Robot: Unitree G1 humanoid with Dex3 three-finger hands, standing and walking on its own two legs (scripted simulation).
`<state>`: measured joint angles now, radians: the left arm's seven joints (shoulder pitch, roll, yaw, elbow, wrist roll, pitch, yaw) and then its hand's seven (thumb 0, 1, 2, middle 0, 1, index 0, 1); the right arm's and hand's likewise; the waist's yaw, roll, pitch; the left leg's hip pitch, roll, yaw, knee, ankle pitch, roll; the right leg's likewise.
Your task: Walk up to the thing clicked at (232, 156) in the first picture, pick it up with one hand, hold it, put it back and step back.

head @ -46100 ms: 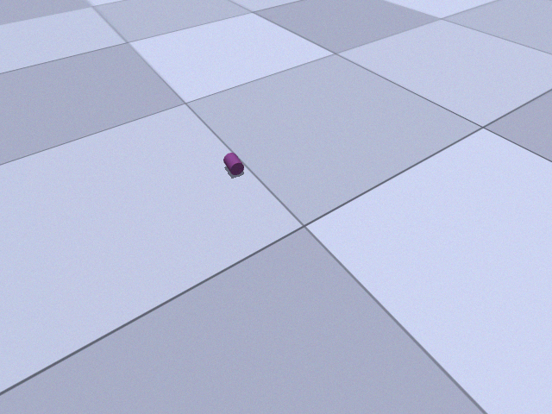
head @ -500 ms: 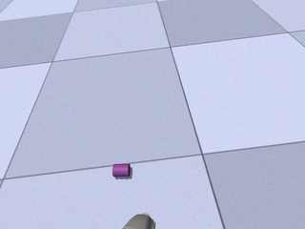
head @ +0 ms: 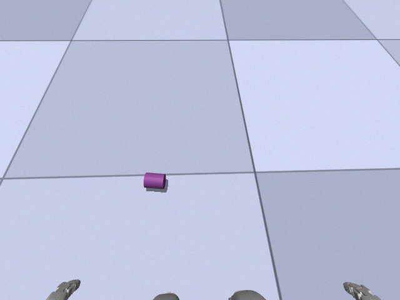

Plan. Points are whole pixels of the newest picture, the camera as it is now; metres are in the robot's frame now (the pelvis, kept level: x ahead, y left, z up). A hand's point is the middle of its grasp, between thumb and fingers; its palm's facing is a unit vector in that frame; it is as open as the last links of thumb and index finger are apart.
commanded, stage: step back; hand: left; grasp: from above
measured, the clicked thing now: (155, 180) +0.75 +0.28 -0.72
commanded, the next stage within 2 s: stand in 1.70 s
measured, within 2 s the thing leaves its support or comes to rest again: neither
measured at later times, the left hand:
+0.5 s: hand out of the picture -0.07 +0.26 -0.15, palm faces +0.05 -0.90 -0.43, open 7.4 cm
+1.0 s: hand out of the picture -0.26 +0.24 -0.14, palm faces +0.01 -0.92 -0.40, open 7.4 cm
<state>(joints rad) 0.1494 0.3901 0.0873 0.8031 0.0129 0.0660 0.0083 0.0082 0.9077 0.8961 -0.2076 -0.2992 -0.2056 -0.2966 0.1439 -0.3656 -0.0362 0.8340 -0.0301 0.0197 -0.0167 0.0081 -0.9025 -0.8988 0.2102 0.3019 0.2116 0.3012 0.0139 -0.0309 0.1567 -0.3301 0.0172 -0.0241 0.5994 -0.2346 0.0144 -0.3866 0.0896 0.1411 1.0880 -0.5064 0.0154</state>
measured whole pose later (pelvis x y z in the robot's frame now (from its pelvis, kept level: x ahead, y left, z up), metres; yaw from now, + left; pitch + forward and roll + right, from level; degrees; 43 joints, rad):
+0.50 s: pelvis -0.19 -0.02 -0.01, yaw +4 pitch -3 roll +3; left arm 0.09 0.41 0.08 0.77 0.03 0.06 0.02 0.01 0.91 0.90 -0.21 -0.30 -0.21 -0.30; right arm 0.19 -0.36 -0.05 0.90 -0.02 0.05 -0.02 0.01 -0.91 -0.90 0.21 0.30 0.21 0.30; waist 0.02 -0.06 0.23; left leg -0.22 -0.09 -0.02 0.65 -0.38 0.02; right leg -0.45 -0.08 0.01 0.71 -0.20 0.01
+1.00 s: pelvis -0.29 -0.03 +0.01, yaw -1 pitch -3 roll +0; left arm 0.29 0.35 0.06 0.98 0.05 -0.02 -0.01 0.01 0.90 0.90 -0.21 -0.30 -0.21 -0.30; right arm 0.22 -0.41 -0.07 0.95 -0.03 0.03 0.03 0.01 -0.91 -0.90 0.21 0.30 0.21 0.30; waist 0.03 0.05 0.05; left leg -0.37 0.00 -0.07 0.81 -0.39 -0.01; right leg -0.14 0.01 0.04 0.51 -0.32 -0.01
